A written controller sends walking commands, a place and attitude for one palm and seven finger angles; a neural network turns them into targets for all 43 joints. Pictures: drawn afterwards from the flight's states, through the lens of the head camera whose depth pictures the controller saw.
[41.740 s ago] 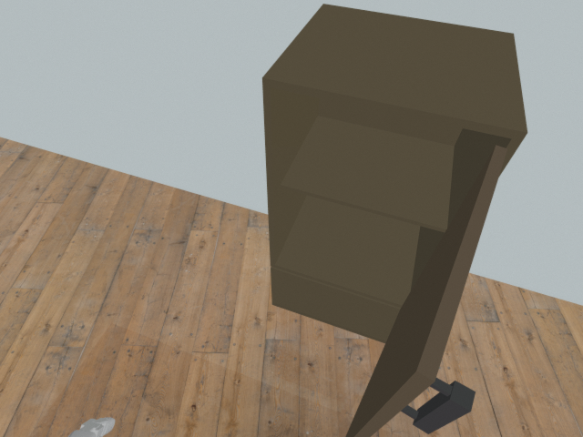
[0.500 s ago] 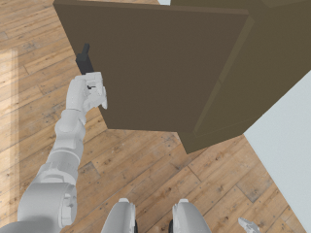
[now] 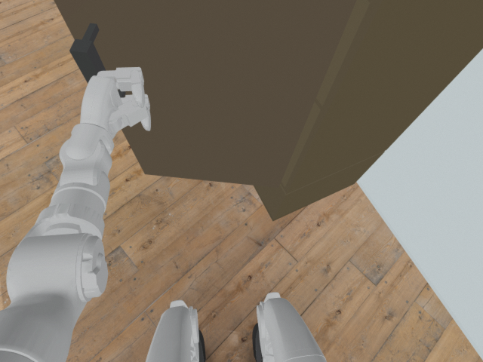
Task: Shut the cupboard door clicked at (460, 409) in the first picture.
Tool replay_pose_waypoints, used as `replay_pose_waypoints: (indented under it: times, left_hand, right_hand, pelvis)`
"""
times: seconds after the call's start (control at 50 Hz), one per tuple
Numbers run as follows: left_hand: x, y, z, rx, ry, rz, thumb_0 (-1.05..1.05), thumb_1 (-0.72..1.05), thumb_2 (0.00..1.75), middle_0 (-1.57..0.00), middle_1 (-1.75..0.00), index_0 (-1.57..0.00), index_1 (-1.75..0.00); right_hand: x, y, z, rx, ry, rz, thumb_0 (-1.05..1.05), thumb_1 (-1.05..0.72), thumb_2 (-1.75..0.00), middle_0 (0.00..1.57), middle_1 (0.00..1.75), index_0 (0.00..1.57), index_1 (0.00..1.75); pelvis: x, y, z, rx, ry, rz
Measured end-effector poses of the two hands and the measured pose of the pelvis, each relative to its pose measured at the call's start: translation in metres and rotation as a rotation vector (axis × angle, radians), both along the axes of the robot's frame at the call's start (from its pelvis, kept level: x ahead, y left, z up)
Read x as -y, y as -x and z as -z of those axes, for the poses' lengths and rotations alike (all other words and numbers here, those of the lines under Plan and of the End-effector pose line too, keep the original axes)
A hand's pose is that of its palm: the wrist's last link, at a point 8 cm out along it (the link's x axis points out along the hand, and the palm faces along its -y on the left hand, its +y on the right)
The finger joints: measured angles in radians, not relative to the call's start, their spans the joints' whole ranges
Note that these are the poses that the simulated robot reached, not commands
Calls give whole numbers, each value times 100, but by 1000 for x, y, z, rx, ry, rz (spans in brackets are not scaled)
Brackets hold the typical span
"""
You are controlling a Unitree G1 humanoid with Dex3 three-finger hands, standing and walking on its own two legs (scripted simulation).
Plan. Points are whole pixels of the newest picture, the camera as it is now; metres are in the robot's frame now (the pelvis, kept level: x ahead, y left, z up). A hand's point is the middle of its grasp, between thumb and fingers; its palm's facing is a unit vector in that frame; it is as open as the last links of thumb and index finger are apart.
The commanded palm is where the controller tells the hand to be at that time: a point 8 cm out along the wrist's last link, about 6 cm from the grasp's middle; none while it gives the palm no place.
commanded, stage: push the door shut along its arc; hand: left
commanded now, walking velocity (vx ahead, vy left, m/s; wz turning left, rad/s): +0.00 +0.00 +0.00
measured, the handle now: (104, 75) +0.58 +0.18 +0.07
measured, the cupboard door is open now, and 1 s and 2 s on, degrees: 59 45 43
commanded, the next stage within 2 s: pull the fist back off the door in 0.86 s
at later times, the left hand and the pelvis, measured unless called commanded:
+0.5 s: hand (163, 81) +0.56 +0.08 +0.07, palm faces -0.32 -0.95 -0.04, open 3.1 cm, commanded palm +0.57 +0.12 +0.07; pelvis +0.00 +0.00 -0.02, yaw -2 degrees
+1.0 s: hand (177, 61) +0.60 +0.06 +0.07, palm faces -0.38 -0.93 +0.01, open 3.4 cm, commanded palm +0.61 +0.07 +0.07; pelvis +0.00 +0.01 -0.03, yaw -2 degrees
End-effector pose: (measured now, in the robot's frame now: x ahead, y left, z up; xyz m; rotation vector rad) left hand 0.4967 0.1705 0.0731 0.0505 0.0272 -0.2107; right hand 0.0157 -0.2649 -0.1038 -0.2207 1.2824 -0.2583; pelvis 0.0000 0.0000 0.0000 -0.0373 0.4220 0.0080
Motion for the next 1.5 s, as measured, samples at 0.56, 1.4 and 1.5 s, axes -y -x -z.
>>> replay_pose_waypoints:
  times: [0.56, 1.4, 1.5]
  left_hand:
    - [30, -68, -1, -53, -1, 129, 1, 89, 92, -130, -150, -130, -150]
    - [68, -77, 2, -27, 29, -248, 2, 90, 90, -129, -150, -130, -150]
    - [61, -59, -2, -8, 18, -248, 2, 90, 90, -129, -150, -130, -150]
  right_hand:
    - [-7, 48, 10, -125, 19, 65, 1, -90, -90, 20, 30, 21, 30]
    - [-34, 50, -8, -200, -127, 61, 1, -90, -90, 20, 30, 21, 30]
    - [-17, 33, -13, -172, -108, 37, 1, -90, -90, 20, 30, 20, 30]
  pelvis:
    - [0, 2, 20, -90, 21, 16]
    - [3, -23, -3, -102, 7, 20]
    - [7, -28, -10, -71, -4, 16]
